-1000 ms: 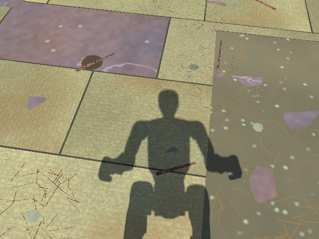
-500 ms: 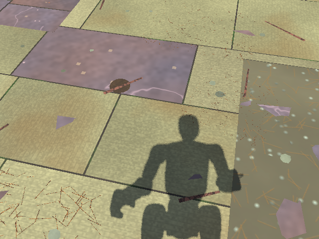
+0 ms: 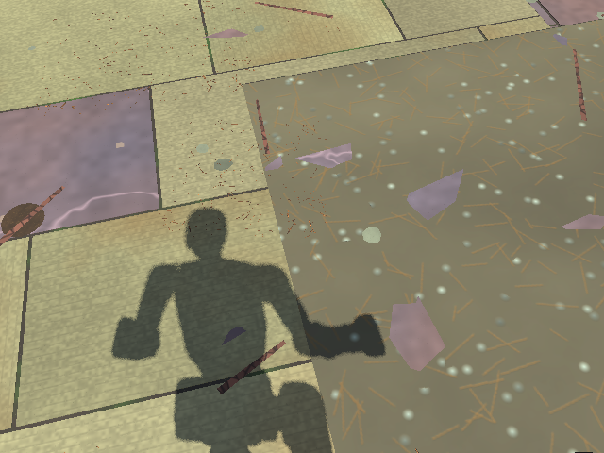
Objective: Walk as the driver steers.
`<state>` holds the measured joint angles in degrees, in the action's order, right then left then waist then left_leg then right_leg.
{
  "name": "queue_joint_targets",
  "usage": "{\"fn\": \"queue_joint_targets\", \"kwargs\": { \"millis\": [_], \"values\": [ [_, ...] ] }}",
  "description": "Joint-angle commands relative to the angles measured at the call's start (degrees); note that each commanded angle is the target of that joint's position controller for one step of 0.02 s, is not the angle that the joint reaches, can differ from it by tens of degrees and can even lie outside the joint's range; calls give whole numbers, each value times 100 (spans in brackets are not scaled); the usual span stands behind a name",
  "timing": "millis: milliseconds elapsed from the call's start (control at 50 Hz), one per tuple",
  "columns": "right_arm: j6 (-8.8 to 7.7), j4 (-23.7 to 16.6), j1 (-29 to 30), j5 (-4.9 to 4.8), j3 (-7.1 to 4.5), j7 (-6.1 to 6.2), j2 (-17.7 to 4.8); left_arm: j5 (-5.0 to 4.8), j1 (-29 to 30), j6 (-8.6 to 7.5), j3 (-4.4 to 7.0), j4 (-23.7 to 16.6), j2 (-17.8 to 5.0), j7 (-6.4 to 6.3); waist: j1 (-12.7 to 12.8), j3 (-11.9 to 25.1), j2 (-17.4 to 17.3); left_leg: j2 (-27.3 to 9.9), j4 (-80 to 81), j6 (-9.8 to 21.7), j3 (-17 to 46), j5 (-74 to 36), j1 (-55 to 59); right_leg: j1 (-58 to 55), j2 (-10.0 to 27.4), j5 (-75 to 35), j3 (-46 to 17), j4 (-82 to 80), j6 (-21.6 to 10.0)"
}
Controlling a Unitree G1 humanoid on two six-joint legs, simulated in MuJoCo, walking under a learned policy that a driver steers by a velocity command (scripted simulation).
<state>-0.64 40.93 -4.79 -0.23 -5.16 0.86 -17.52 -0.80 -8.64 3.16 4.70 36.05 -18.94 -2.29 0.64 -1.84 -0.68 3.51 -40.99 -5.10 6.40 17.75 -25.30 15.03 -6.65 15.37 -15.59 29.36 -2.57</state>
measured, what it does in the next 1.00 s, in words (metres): walks ahead, turning left: left foot, then right foot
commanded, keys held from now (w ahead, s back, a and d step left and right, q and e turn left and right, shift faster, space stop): shift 0.38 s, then q+shift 0.22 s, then w+q+shift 0.34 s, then w+shift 0.06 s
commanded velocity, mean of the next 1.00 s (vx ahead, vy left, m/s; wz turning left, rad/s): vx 0.21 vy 0.00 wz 0.27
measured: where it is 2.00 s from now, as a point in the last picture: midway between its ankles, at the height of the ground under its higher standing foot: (182, 265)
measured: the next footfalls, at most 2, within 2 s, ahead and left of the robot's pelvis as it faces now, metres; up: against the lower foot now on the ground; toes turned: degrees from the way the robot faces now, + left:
left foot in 0.08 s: +0.08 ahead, +0.13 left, +0.00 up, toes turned -8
right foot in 0.40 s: +0.02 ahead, -0.13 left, +0.00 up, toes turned +0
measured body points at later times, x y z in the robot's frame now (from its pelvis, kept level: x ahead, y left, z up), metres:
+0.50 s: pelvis +0.02 +0.01 -0.01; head +0.04 +0.00 +0.44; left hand +0.15 +0.28 -0.11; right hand +0.13 -0.26 -0.12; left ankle +0.04 +0.14 -0.74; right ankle -0.02 -0.13 -0.74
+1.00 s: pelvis +0.15 +0.11 +0.00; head +0.15 +0.15 +0.45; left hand +0.28 +0.41 -0.07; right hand +0.22 -0.15 -0.10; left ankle +0.01 +0.14 -0.74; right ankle +0.31 -0.03 -0.67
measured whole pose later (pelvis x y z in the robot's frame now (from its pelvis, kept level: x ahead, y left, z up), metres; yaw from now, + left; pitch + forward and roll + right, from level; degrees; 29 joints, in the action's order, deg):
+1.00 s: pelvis +0.15 +0.11 +0.00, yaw +22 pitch +2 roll -3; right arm -2.9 42.4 -29.9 -1.0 -1.3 0.1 -13.3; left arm 0.0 -4.1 -7.4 3.0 34.9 -16.6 2.1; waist -4.4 0.0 1.9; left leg 2.5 -21.2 5.5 5.2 20.9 -1.8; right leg 38.2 2.2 5.7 -3.3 53.3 1.8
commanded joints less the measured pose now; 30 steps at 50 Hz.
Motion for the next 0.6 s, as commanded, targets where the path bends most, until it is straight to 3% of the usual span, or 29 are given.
{"fn": "queue_joint_targets", "kwargs": {
  "millis": [20, 60, 80, 100, 120, 140, 160, 200, 260, 280, 320, 360, 380, 400, 420, 440, 480, 500, 540, 560, 600],
  "values": [
    [-163, -464, 173, -10, -111, -74, -513, 14, 50, -23, 162, -386, -795, 22, 108, 751, 1123, -101, 567, 153, -139, -11, 286, -788, 1476, -2982, -1361, -196, -841],
    [-220, -389, -98, 24, -116, -109, -490, -37, 205, -27, 100, -410, -697, 21, -117, 650, 989, -208, 1843, 347, -192, -1250, 1114, -502, 1210, -2236, -1320, -70, -576],
    [-229, -444, -100, 115, -130, -89, -663, 53, -36, -63, 38, -379, -506, 29, -8, 728, 527, -782, 2047, 552, 410, -2085, 1650, -217, 915, -1179, -1071, 251, -302],
    [-203, -560, 13, 211, -152, -53, -1000, 188, -512, -113, -29, -334, -317, 48, 349, 751, -811, -1765, 2070, 1104, 1463, -3723, 2046, 315, 130, 1157, -285, 1211, 48],
    [-211, -406, -228, 307, -96, -74, -824, 127, -315, -142, 56, -423, -578, 20, 208, 588, -1339, -2476, 2193, 2116, 2461, -3864, 1791, 908, -82, 2437, 115, 1992, 392],
    [-237, -403, -238, 203, -61, -91, -712, 94, -256, -143, 165, -338, -935, -18, 85, 530, -934, -2492, 2226, 2294, 2413, -3261, 1696, 1071, 185, 2313, 224, 2847, 588],
    [-224, -377, -223, 130, -44, -64, -650, 57, -116, -119, 204, -273, -965, -21, 33, 531, -701, -2167, 2177, 2076, 2000, -2724, 1727, 1168, 236, 1981, 257, 3239, 683],
    [-183, -369, -55, 33, 31, -31, -537, 51, -137, -31, 143, -147, -656, -18, 45, 442, -615, -1760, 2170, 1741, 1373, -2140, 1636, 1150, 342, 1573, 296, 3317, 838],
    [-75, -285, -58, 70, 84, 2, -441, 28, -53, -61, -36, -106, -165, 47, 9, 475, -886, -1267, 2143, 1577, 640, -2261, 1638, 675, 537, 1267, 944, 2028, 904],
    [-38, -256, -135, 73, 78, 10, -469, 32, 32, -84, -84, -101, -61, 58, -83, 533, -969, -1231, 2077, 1584, 564, -2389, 1701, 459, 601, 1255, 1091, 1514, 896],
    [22, -185, -373, 64, 63, 13, -572, -7, 28, -113, -73, -23, -116, 65, -213, 662, -1040, -1314, 1954, 1656, 672, -2494, 1885, 135, 607, 907, 1234, 651, 849],
    [42, -140, -341, -16, 109, 2, -528, 19, -282, -132, -55, 187, -139, 74, -27, 646, -923, -1258, 1818, 1510, 625, -2375, 1715, -518, 553, -293, 1382, -770, 684],
    [-1, -75, -524, -22, 138, -11, -478, 88, -278, -141, -48, 206, -253, 74, -63, 645, -761, -1204, 1829, 1290, 620, -2188, 1486, -911, 655, -835, 1193, -1036, 546],
    [-86, -35, -644, 62, 200, -64, -370, 174, -291, -142, -22, 159, -473, 32, -142, 719, -320, -1074, 1724, 1003, 541, -1817, 977, -1503, 1101, -1690, 776, -848, 360],
    [-154, -66, -726, 78, 207, -125, -324, 206, -268, -130, 69, 243, -768, 23, -337, 639, 500, -610, 1685, 741, 77, -1022, 830, -1249, 1229, -1455, 792, -426, 74],
    [-159, -118, -327, 44, 194, -140, -462, 197, -276, -135, 84, 210, -624, 47, -58, 525, 576, -392, 1375, 568, -117, -710, 840, -950, 1199, -734, 828, -494, -83],
    [-99, -276, -18, -99, 102, -112, -612, 194, -454, -132, 162, 254, -758, -14, 83, 191, 806, -222, 701, 560, -223, -867, 262, -829, 1411, -476, 620, -693, -205],
    [-36, -322, -94, -144, 74, -96, -629, 167, -535, -142, 191, 260, -797, -54, 98, 95, 1036, -202, 365, 558, -281, -826, -22, -849, 1707, -844, 436, -771, -352],
    [62, -393, -230, -144, 37, -105, -524, 183, -454, -181, 162, 167, -656, -154, 92, 115, 1458, -256, -782, 511, -502, 909, -454, -853, 2525, -2067, 15, -864, -839],
    [108, -468, -179, -129, 5, -126, -519, 201, -387, -212, 140, 103, -604, -186, 123, 73, 1364, -447, -1581, 447, -481, 1615, -771, -874, 2878, -2719, -102, -912, -1076],
    [231, -521, -279, -144, 9, -166, -387, 126, -36, -262, 167, 47, -645, -190, -55, 9, 917, -791, -1674, 336, -439, 1460, -904, -885, 2789, -2902, 404, -883, -949]
  ]
}}
Velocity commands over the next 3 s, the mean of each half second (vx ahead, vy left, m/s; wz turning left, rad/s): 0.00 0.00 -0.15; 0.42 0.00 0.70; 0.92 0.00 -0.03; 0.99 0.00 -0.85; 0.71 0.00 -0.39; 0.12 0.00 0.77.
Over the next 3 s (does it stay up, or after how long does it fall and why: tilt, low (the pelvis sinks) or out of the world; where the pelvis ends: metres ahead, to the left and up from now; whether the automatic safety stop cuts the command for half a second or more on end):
stays up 1.49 0.22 -0.01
